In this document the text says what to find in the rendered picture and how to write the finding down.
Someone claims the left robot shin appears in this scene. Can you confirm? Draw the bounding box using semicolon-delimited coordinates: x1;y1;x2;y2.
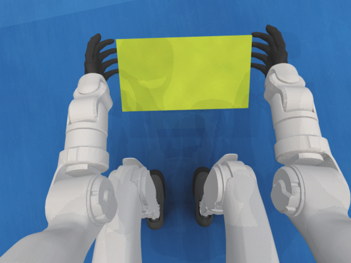
108;158;160;219

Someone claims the robot right forearm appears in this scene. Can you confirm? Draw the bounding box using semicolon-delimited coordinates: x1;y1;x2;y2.
264;63;350;206

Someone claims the left robot upper arm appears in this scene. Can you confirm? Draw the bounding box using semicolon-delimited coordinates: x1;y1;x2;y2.
0;174;117;263

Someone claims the carton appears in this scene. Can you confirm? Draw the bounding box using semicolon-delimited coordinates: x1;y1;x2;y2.
116;35;252;112

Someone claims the robot right hand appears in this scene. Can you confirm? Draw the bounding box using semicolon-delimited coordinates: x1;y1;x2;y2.
251;25;288;78

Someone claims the robot left foot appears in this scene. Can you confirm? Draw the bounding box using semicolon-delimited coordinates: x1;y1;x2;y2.
147;170;166;230

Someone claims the robot left hand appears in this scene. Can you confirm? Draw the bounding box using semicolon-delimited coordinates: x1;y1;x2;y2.
84;33;119;81

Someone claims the right robot upper arm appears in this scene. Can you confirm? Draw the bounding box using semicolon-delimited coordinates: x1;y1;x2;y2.
270;164;351;263

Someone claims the robot left forearm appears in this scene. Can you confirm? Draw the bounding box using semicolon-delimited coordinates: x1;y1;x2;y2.
45;73;113;219

